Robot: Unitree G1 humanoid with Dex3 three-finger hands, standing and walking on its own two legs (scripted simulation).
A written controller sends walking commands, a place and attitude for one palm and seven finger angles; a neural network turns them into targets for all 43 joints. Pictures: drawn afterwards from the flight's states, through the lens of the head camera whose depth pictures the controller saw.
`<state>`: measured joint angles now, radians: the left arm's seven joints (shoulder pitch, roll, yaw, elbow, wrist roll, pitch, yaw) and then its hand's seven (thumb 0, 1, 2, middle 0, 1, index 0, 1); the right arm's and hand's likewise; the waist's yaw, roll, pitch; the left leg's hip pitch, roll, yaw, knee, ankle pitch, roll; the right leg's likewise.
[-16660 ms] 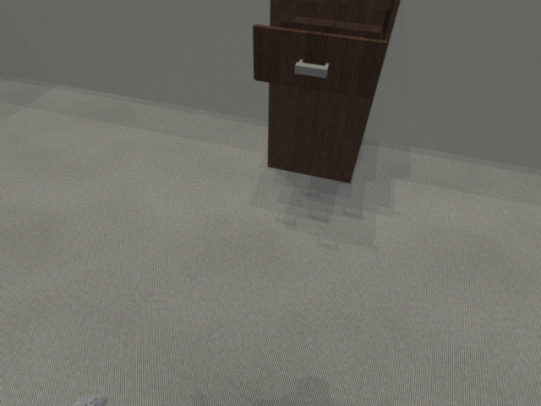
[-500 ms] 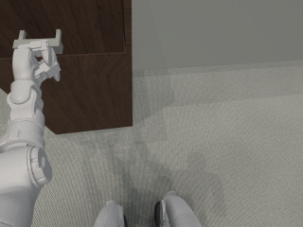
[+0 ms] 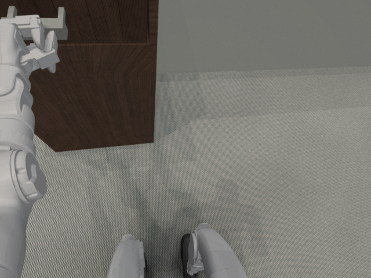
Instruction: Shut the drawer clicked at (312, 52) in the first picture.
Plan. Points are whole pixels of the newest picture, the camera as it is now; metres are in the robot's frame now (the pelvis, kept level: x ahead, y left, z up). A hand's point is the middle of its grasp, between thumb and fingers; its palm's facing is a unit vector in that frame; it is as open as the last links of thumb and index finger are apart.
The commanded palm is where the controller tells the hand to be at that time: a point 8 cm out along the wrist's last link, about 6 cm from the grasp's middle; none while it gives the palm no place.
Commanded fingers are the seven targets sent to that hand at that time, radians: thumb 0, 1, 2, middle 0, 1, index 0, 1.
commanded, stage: push the drawer shut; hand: left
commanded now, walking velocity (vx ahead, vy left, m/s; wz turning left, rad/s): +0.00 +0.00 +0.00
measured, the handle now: (36, 20) +0.63 +0.23 +0.08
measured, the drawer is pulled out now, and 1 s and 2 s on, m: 0.00 0.00 0.00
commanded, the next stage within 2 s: pull the fist back off the drawer in 0.32 s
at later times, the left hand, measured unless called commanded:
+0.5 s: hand (47, 47) +0.55 +0.21 +0.09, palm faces +0.05 -1.00 -0.05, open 3.2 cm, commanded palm +0.58 +0.22 +0.09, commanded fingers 0.00 0.90 0.90 -1.40 -1.60 -1.40 -1.60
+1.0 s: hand (54, 51) +0.55 +0.19 +0.08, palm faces +0.05 -1.00 -0.03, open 2.8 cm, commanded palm +0.52 +0.23 +0.09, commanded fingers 0.00 0.90 0.90 -1.40 -1.60 -1.40 -1.60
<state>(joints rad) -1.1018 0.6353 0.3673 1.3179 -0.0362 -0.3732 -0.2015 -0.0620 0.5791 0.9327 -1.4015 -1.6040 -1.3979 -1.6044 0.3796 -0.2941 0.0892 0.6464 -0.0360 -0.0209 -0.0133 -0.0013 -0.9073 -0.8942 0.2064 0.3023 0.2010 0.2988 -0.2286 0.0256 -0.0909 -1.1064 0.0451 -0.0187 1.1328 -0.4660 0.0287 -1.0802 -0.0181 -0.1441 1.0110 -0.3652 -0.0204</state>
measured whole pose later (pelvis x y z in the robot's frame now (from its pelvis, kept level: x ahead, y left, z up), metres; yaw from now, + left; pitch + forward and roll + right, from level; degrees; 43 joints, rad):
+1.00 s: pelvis +0.01 +0.00 +0.01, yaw -1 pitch +24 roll -4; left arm -0.98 0.54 0.39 1.20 -0.05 -0.38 -0.18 -0.04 0.69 0.91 -1.40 -1.60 -1.40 -1.60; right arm 0.41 -0.28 0.07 0.62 -0.04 0.02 0.02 0.00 -0.91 -0.89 0.21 0.30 0.20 0.30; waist -0.20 0.03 -0.09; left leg -1.03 0.05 0.00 1.09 -0.48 0.03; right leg -1.02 0.00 -0.11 0.98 -0.37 -0.02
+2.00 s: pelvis +0.06 -0.01 +0.09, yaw +0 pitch +0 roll +0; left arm 0.10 0.30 0.17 0.02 -0.07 -0.07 0.08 0.02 0.89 0.90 -1.40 -1.60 -1.40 -1.60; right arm 0.18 -0.25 0.04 0.59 0.03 -0.05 -0.07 0.01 -0.91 -0.89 0.20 0.30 0.20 0.30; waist 0.04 0.05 -0.01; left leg -0.19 0.01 0.05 0.51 -0.32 0.02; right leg -0.23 -0.01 -0.07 0.50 -0.27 -0.01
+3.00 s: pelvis +0.03 +0.01 +0.09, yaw -2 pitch -1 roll -1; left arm 0.59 0.35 0.34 -0.47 -0.04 -0.19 0.10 0.01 0.89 0.90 -1.41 -1.60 -1.40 -1.60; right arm 0.20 -0.24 -0.02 0.58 -0.01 -0.05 -0.06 0.01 -0.91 -0.89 0.21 0.30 0.20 0.30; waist 0.00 0.05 0.03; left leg -0.18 0.00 0.09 0.44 -0.25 0.04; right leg -0.22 -0.01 -0.03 0.40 -0.17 0.01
